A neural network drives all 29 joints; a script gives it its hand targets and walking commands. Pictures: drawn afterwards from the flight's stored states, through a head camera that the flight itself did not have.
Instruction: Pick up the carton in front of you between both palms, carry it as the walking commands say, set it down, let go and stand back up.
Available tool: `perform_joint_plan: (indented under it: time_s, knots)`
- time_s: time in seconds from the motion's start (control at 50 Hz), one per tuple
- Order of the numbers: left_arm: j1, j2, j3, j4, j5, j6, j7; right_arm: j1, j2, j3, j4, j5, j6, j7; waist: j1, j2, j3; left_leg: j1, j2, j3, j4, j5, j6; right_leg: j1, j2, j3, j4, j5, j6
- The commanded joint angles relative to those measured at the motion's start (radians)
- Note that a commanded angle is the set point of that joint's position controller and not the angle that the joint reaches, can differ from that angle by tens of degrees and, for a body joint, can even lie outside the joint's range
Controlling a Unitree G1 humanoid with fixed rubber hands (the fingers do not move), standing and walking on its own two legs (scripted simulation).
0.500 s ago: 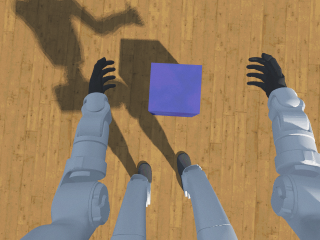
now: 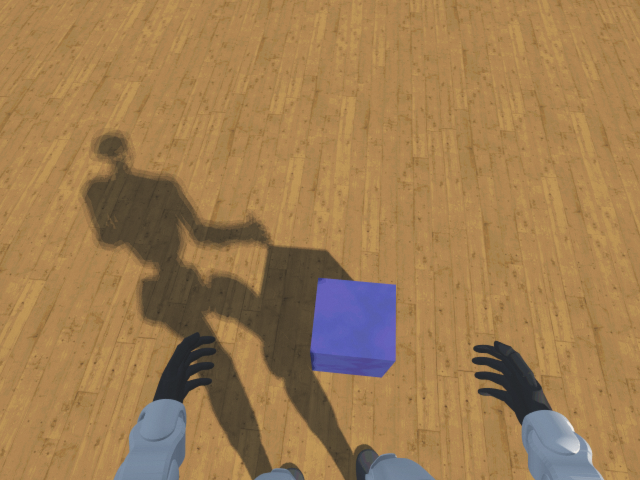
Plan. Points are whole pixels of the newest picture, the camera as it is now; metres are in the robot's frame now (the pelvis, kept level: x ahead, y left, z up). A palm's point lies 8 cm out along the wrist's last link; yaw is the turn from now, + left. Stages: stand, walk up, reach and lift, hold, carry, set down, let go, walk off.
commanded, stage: let go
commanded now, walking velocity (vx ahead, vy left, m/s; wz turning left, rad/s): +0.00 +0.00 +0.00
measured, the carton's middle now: (351, 330) +0.45 -0.08 -0.64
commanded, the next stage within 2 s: stand in 0.62 s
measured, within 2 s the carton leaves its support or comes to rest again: neither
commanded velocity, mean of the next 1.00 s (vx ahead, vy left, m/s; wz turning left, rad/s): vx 0.00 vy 0.00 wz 0.00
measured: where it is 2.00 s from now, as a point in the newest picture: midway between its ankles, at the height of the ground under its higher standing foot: outside the picture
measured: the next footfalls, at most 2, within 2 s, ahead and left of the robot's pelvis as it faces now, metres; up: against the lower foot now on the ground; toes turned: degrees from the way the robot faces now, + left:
none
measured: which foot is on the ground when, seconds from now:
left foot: down 0.00-1.00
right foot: down 0.00-1.00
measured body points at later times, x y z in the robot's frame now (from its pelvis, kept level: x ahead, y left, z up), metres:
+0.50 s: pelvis +0.02 +0.02 +0.01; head +0.03 +0.02 +0.46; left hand +0.19 +0.25 -0.06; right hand +0.19 -0.22 -0.07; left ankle -0.02 +0.11 -0.73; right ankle +0.01 -0.11 -0.73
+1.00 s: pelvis +0.03 -0.01 +0.00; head +0.04 -0.02 +0.45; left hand +0.16 +0.29 -0.08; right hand +0.17 -0.29 -0.09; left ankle -0.02 +0.11 -0.73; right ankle +0.01 -0.11 -0.73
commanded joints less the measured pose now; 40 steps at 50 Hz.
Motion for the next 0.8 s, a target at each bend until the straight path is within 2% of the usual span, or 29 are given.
perform_joint_plan:
  time_s: [0.0, 0.12, 0.22, 0.32, 0.48, 0.5, 0.52, 0.6, 0.62, 0.64, 0.68, 0.72, 0.78]
  knots:
    - [0.039, 0.080, -0.007, -0.117, -0.012, -0.022, -0.011, 0.048, -0.102, -0.007, -0.113, 0.006, -0.015, -0.007, 0.010, 0.044, -0.250, 0.170, 0.015, 0.030, -0.129, 0.223, -0.023, 0.364, -0.009, -0.025, -0.067, 0.263, 0.029]
    - [0.149, 0.101, -0.027, -0.156, -0.024, 0.012, -0.033, 0.112, -0.116, 0.006, -0.145, -0.003, 0.027, -0.007, 0.036, 0.077, -0.085, 0.233, 0.035, 0.020, -0.199, 0.236, -0.031, 0.439, 0.008, -0.044, -0.118, 0.199, 0.022]
    - [0.167, 0.109, -0.039, -0.179, -0.040, 0.054, -0.052, 0.117, -0.127, -0.003, -0.156, -0.018, 0.075, -0.007, 0.041, 0.061, 0.008, 0.255, 0.050, 0.012, -0.219, 0.217, -0.028, 0.471, 0.016, -0.053, -0.123, 0.153, 0.019]
    - [0.164, 0.117, -0.042, -0.193, -0.048, 0.084, -0.062, 0.125, -0.125, -0.007, -0.155, -0.027, 0.108, -0.009, 0.033, 0.036, 0.032, 0.289, 0.048, 0.015, -0.208, 0.248, -0.030, 0.482, 0.018, -0.052, -0.119, 0.164, 0.017]
    - [0.180, 0.124, -0.028, -0.189, -0.029, 0.099, -0.062, 0.126, -0.117, -0.003, -0.162, -0.029, 0.119, -0.012, 0.045, 0.046, 0.009, 0.323, 0.034, 0.026, -0.183, 0.323, -0.031, 0.510, 0.010, -0.038, -0.115, 0.232, 0.017]
    - [0.222, 0.135, -0.035, -0.127, -0.043, 0.070, -0.041, 0.085, -0.152, -0.018, -0.208, -0.046, 0.171, -0.042, 0.045, 0.024, -0.052, 0.387, 0.038, 0.010, -0.153, 0.412, -0.027, 0.477, 0.035, -0.052, -0.085, 0.212, 0.028]
    - [0.213, 0.130, -0.032, -0.138, -0.037, 0.063, -0.030, 0.116, -0.141, -0.008, -0.199, -0.043, 0.181, -0.054, 0.049, 0.046, -0.040, 0.381, 0.035, 0.013, -0.138, 0.441, -0.034, 0.460, 0.030, -0.049, -0.084, 0.205, 0.025]
    - [0.174, 0.131, -0.046, -0.146, -0.050, 0.057, -0.024, 0.115, -0.124, 0.016, -0.198, -0.027, 0.196, -0.070, 0.040, 0.047, -0.031, 0.349, 0.032, 0.023, -0.139, 0.388, -0.023, 0.429, 0.026, -0.039, -0.083, 0.220, 0.025]
    - [0.174, 0.252, -0.003, -0.007, 0.010, 0.040, 0.006, 0.073, -0.233, -0.024, -0.077, -0.048, 0.126, -0.100, 0.041, 0.094, 0.026, 0.237, 0.062, 0.000, -0.105, 0.185, -0.032, 0.333, -0.072, 0.008, -0.089, 0.171, 0.037]
    - [0.186, 0.275, -0.003, 0.002, 0.019, 0.028, 0.018, 0.098, -0.224, -0.023, -0.061, -0.055, 0.092, -0.106, 0.036, 0.068, 0.008, 0.258, 0.065, -0.017, -0.112, 0.104, -0.027, 0.313, -0.081, 0.026, -0.093, 0.122, 0.024]
    - [0.164, 0.258, -0.007, 0.029, 0.021, 0.009, 0.021, 0.095, -0.209, -0.011, -0.025, -0.063, 0.052, -0.100, 0.036, 0.052, 0.015, 0.238, 0.074, -0.051, -0.135, -0.007, -0.016, 0.278, -0.081, 0.042, -0.119, -0.005, 0.015]
    - [0.140, 0.253, -0.009, 0.055, 0.016, -0.006, 0.018, 0.081, -0.216, -0.009, 0.004, -0.061, 0.029, -0.093, 0.035, 0.028, -0.005, 0.254, 0.077, -0.059, -0.124, 0.017, -0.009, 0.274, -0.083, 0.053, -0.127, -0.010, 0.009]
    - [0.134, 0.261, -0.009, 0.093, 0.010, -0.020, 0.015, 0.087, -0.229, -0.006, 0.044, -0.061, 0.011, -0.093, 0.034, 0.013, -0.047, 0.279, 0.083, -0.057, -0.104, 0.122, -0.008, 0.303, -0.095, 0.058, -0.110, 0.108, 0.001]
